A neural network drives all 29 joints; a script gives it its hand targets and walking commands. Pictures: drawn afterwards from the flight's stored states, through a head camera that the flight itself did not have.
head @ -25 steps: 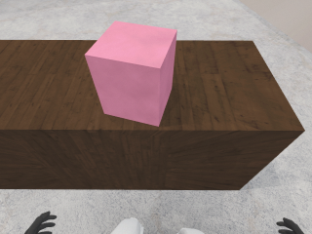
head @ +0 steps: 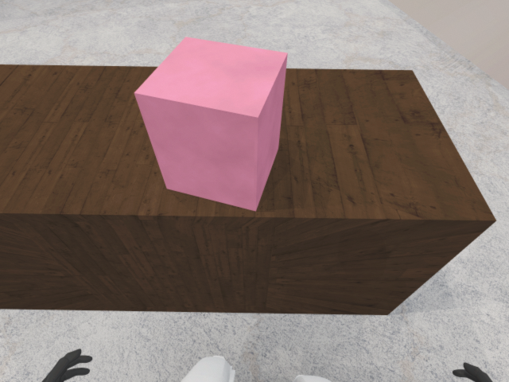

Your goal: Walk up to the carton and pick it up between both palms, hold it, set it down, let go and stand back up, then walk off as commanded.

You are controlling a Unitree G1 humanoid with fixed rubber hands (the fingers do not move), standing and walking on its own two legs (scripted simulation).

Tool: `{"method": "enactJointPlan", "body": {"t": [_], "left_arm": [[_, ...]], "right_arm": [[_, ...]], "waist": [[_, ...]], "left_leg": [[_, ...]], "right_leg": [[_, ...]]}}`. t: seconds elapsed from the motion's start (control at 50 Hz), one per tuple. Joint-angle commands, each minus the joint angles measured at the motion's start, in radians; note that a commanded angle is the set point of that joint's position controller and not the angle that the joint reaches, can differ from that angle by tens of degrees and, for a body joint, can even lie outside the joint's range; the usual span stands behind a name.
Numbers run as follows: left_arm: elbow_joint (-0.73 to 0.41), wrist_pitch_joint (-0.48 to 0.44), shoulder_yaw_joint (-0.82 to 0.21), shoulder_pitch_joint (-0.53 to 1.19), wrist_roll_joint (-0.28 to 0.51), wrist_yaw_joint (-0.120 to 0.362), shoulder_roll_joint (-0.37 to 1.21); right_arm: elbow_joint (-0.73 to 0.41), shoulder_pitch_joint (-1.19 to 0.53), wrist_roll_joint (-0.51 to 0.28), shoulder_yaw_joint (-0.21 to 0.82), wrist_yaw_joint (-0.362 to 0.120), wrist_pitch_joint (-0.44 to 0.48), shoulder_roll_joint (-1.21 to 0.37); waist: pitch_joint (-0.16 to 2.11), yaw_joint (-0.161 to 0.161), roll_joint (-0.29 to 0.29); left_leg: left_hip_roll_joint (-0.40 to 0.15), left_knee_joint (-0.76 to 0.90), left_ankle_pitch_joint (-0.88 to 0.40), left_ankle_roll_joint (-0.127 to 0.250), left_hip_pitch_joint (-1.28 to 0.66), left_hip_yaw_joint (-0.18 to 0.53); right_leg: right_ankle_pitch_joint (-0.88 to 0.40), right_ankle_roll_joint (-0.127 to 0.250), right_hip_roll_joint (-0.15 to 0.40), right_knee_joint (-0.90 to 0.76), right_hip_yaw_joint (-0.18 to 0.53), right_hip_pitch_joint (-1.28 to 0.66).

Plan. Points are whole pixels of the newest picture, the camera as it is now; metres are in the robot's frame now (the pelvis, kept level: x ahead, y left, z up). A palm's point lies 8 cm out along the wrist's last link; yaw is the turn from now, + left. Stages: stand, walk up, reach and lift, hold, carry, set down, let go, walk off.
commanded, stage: walk up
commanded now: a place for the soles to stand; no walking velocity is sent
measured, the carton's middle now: (221, 126) +0.58 +0.10 +0.04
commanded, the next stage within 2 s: none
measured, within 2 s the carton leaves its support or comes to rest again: neither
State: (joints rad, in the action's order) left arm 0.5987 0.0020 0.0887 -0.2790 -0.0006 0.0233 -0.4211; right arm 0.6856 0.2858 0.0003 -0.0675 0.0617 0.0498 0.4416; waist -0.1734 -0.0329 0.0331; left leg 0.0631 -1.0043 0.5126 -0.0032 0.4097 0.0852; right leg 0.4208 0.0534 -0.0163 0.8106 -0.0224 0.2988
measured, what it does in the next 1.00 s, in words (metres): steps on the spot: left foot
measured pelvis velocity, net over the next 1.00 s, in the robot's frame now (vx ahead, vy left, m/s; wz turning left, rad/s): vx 0.00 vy -0.01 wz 0.00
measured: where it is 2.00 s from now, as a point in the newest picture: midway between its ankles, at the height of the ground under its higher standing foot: outside the picture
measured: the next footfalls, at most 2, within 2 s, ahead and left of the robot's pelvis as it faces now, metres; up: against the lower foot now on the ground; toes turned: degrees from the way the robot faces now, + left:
left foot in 0.10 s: +0.10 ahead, +0.14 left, +0.00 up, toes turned -4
left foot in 1.40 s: +0.14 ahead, +0.25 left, +0.00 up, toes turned +3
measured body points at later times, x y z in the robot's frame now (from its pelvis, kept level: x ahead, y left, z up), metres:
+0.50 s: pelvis +0.02 +0.02 -0.01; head +0.05 +0.03 +0.44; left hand +0.15 +0.34 -0.09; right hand +0.15 -0.31 -0.08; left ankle +0.05 +0.15 -0.71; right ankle +0.03 -0.09 -0.70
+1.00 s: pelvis +0.00 -0.01 -0.01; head +0.03 +0.00 +0.44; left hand +0.13 +0.31 -0.09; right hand +0.12 -0.34 -0.08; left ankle +0.04 +0.14 -0.70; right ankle +0.02 -0.10 -0.71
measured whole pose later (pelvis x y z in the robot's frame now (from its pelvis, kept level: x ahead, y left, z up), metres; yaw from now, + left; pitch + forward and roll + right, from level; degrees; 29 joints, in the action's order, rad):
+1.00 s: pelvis +0.00 -0.01 -0.01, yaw +0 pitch -5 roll +1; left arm 0.60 0.01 0.08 -0.21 0.00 0.02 -0.42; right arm 0.69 0.25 0.00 -0.07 0.06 0.06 0.43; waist -0.18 -0.03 0.04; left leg 0.02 -0.86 0.43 0.00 0.38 0.08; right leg 0.41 0.04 -0.01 0.87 -0.03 0.35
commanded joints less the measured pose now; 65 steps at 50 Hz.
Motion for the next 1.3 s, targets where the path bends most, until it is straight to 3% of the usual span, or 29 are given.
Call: {"method": "enactJointPlan", "body": {"t": [0.0, 0.04, 0.06, 0.08, 0.1, 0.12, 0.14, 0.2, 0.24, 0.26, 0.3, 0.36, 0.38, 0.42, 0.46, 0.56, 0.6, 0.64, 0.7, 0.74, 0.76, 0.8, 0.9, 0.94, 0.96, 1.0, 1.02, 1.06, 1.28], "left_arm": [[-0.014, -0.039, 0.063, 0.023, -0.033, -0.012, -0.269], [-0.033, -0.034, 0.057, 0.083, -0.022, -0.008, -0.255], [-0.025, -0.027, 0.044, 0.076, -0.012, -0.007, -0.222], [-0.052, -0.028, 0.043, 0.107, -0.005, -0.011, -0.171], [-0.056, -0.022, 0.032, 0.065, -0.005, -0.010, -0.123], [-0.038, -0.013, 0.043, 0.087, -0.009, -0.014, -0.218], [-0.032, -0.014, 0.053, 0.091, 0.000, -0.019, -0.224], [0.009, -0.039, 0.054, -0.026, -0.016, -0.021, -0.205], [0.045, -0.060, 0.080, -0.072, -0.042, -0.022, -0.284], [0.035, -0.065, 0.078, -0.051, -0.030, -0.022, -0.287], [0.025, -0.068, 0.068, 0.032, -0.032, -0.023, -0.270], [0.001, -0.052, 0.047, 0.093, -0.023, -0.024, -0.260], [0.008, -0.042, 0.038, 0.111, -0.020, -0.016, -0.245], [-0.030, -0.029, 0.041, 0.138, -0.017, -0.013, -0.166], [-0.028, -0.010, 0.052, 0.099, -0.012, -0.019, -0.242], [0.019, -0.028, 0.082, 0.027, -0.035, -0.009, -0.252], [0.014, -0.032, 0.071, -0.007, -0.035, -0.009, -0.269], [0.000, -0.041, 0.063, 0.050, -0.034, -0.005, -0.251], [0.011, -0.036, 0.050, 0.078, -0.027, -0.014, -0.259], [-0.007, -0.025, 0.035, 0.146, -0.013, -0.007, -0.223], [-0.028, -0.017, 0.042, 0.167, -0.013, -0.003, -0.205], [-0.026, 0.003, 0.044, 0.131, -0.018, -0.003, -0.217], [0.007, -0.016, 0.065, 0.032, -0.019, 0.001, -0.220], [0.027, -0.036, 0.083, -0.012, -0.047, -0.008, -0.285], [0.027, -0.037, 0.086, -0.003, -0.040, -0.010, -0.301], [0.090, -0.088, 0.122, -0.190, -0.018, -0.046, -0.424], [0.109, -0.107, 0.123, -0.225, -0.008, -0.068, -0.446], [0.071, -0.119, 0.127, -0.145, 0.000, -0.078, -0.390], [0.004, -0.138, 0.127, -0.043, -0.030, -0.069, -0.413]], "right_arm": [[-0.007, 0.029, 0.013, -0.059, -0.011, 0.027, 0.189], [0.012, 0.106, 0.018, -0.061, -0.007, 0.049, 0.180], [0.022, 0.165, 0.031, -0.067, 0.004, 0.061, 0.185], [0.034, 0.197, 0.051, -0.084, 0.016, 0.073, 0.270], [-0.008, 0.158, 0.053, -0.086, 0.017, 0.071, 0.295], [-0.024, 0.091, 0.024, -0.085, 0.010, 0.068, 0.332], [-0.010, 0.060, 0.026, -0.077, 0.008, 0.061, 0.308], [-0.029, -0.037, 0.021, -0.053, -0.002, 0.033, 0.259], [-0.032, -0.058, 0.009, -0.033, -0.005, 0.019, 0.158], [-0.034, -0.093, 0.008, -0.039, -0.003, 0.007, 0.179], [-0.002, -0.013, 0.000, -0.053, -0.009, 0.009, 0.200], [0.000, 0.047, 0.004, -0.057, -0.009, 0.041, 0.198], [0.025, 0.081, 0.018, -0.059, -0.006, 0.060, 0.200], [0.020, 0.093, 0.038, -0.084, 0.005, 0.074, 0.285], [-0.006, 0.046, 0.018, -0.086, 0.001, 0.061, 0.344], [-0.021, -0.096, 0.022, -0.070, 0.008, 0.036, 0.269], [-0.035, -0.067, 0.000, -0.041, 0.004, 0.025, 0.189], [-0.011, -0.085, -0.008, -0.052, 0.011, 0.019, 0.209], [-0.011, -0.002, -0.003, -0.065, -0.001, 0.037, 0.211], [0.035, 0.084, 0.011, -0.064, 0.003, 0.062, 0.225], [0.012, 0.065, 0.029, -0.071, 0.010, 0.071, 0.269], [-0.011, 0.030, 0.023, -0.088, 0.008, 0.067, 0.352], [-0.028, -0.062, 0.037, -0.073, 0.008, 0.039, 0.291], [-0.027, -0.085, 0.022, -0.058, 0.001, 0.034, 0.217], [-0.025, -0.077, 0.002, -0.040, 0.003, 0.022, 0.183], [-0.103, -0.092, 0.048, -0.065, -0.052, -0.019, 0.243], [-0.092, -0.117, 0.041, -0.069, -0.078, -0.024, 0.233], [-0.066, -0.065, 0.042, -0.075, -0.104, -0.031, 0.219], [-0.110, -0.051, 0.036, -0.111, -0.145, -0.033, 0.258]], "waist": [[0.136, -0.003, 0.048], [0.132, 0.056, 0.069], [0.186, 0.094, 0.023], [0.239, 0.092, -0.150], [0.249, 0.050, -0.147], [0.200, 0.051, -0.177], [0.170, 0.035, -0.149], [0.180, -0.031, -0.190], [0.139, -0.058, 0.174], [0.101, -0.051, 0.058], [0.167, 0.000, 0.081], [0.162, 0.054, 0.112], [0.196, 0.077, 0.063], [0.205, 0.066, -0.190], [0.207, 0.051, -0.170], [0.133, -0.027, -0.133], [0.183, -0.044, 0.106], [0.098, -0.028, 0.069], [0.170, 0.022, 0.048], [0.225, 0.074, 0.052], [0.182, 0.057, -0.073], [0.175, 0.044, -0.148], [0.128, -0.007, -0.144], [0.150, -0.049, 0.077], [0.104, -0.039, 0.148], [0.186, -0.072, -0.095], [0.154, -0.068, -0.156], [0.091, -0.039, -0.009], [0.052, 0.033, 0.140]], "left_leg": [[-0.057, 0.101, 0.034, 0.036, 0.103, -0.060], [-0.052, 0.342, -0.148, 0.066, -0.104, -0.084], [-0.040, 0.461, -0.215, 0.093, -0.227, 0.000], [-0.187, 0.497, -0.424, 0.148, -0.272, 0.256], [-0.314, 0.497, -0.565, 0.229, -0.353, 0.527], [-0.393, 0.491, -0.578, 0.324, -0.212, 0.600], [-0.393, 0.492, -0.549, 0.357, -0.174, 0.581], [-0.241, 0.351, -0.506, 0.215, -0.009, 0.382], [-0.022, 0.041, -0.192, 0.053, 0.310, 0.110], [0.008, -0.016, 0.018, 0.021, 0.305, 0.044], [-0.035, -0.006, 0.074, 0.030, 0.163, 0.014], [-0.080, 0.199, -0.023, 0.051, -0.021, -0.030], [-0.087, 0.324, -0.281, 0.076, -0.152, 0.020], [-0.276, 0.448, -0.560, 0.198, -0.300, 0.399], [-0.397, 0.473, -0.544, 0.340, -0.183, 0.583], [-0.212, 0.265, -0.568, 0.165, 0.035, 0.264], [-0.013, 0.034, -0.230, 0.046, 0.186, 0.032], [-0.009, -0.074, 0.101, 0.028, 0.152, -0.021], [-0.048, 0.121, 0.024, 0.052, 0.071, -0.064], [-0.093, 0.386, -0.229, 0.087, -0.162, 0.037], [-0.189, 0.441, -0.290, 0.134, -0.173, 0.243], [-0.365, 0.522, -0.326, 0.295, -0.069, 0.552], [-0.264, 0.407, -0.392, 0.238, 0.039, 0.413], [-0.084, 0.134, -0.336, 0.084, 0.220, 0.139], [0.023, -0.006, 0.012, 0.020, 0.292, -0.016], [-0.015, -0.189, 0.068, 0.036, 0.416, 0.101], [-0.030, -0.241, -0.004, 0.041, 0.477, 0.138], [-0.047, -0.251, -0.124, 0.039, 0.473, 0.106], [-0.159, 0.029, -0.037, 0.033, 0.193, -0.030]], "right_leg": [[-0.304, 0.172, 0.348, -0.320, 0.386, -0.148], [-0.342, 0.145, 0.265, -0.185, 0.242, -0.008], [-0.449, 0.090, 0.219, -0.045, 0.157, 0.050], [-0.477, 0.016, 0.094, 0.202, 0.070, 0.118], [-0.115, -0.019, 0.049, 0.216, 0.056, 0.247], [0.292, -0.034, 0.042, 0.202, 0.115, 0.202], [0.321, -0.039, 0.042, 0.237, 0.127, 0.182], [0.042, -0.027, 0.073, -0.111, 0.134, -0.027], [0.099, 0.030, 0.262, -0.447, 0.468, -0.279], [-0.021, 0.046, 0.382, -0.489, 0.569, -0.196], [-0.210, 0.151, 0.390, -0.381, 0.480, -0.172], [-0.414, 0.158, 0.298, -0.249, 0.296, -0.060], [-0.422, 0.114, 0.265, -0.157, 0.269, 0.041], [-0.247, -0.020, 0.077, 0.179, 0.080, 0.209], [0.315, -0.018, 0.030, 0.195, 0.118, 0.180], [-0.061, -0.005, 0.070, -0.164, 0.121, -0.057], [-0.092, 0.079, 0.273, -0.383, 0.412, -0.188], [-0.214, 0.198, 0.375, -0.411, 0.444, -0.052], [-0.420, 0.183, 0.336, -0.286, 0.375, -0.097], [-0.395, 0.092, 0.239, -0.103, 0.230, 0.037], [-0.327, 0.024, 0.136, 0.025, 0.147, 0.130], [0.241, -0.012, 0.034, 0.168, 0.112, 0.151], [0.119, -0.002, 0.035, -0.060, 0.101, 0.014], [0.041, 0.037, 0.199, -0.332, 0.333, -0.159], [-0.016, 0.071, 0.337, -0.464, 0.508, -0.162], [0.141, 0.161, 0.502, -0.465, 0.694, -0.362], [0.202, 0.122, 0.550, -0.507, 0.759, -0.367], [0.064, 0.023, 0.431, -0.463, 0.510, -0.306], [0.102, 0.198, 0.411, -0.389, 0.345, -0.034]]}}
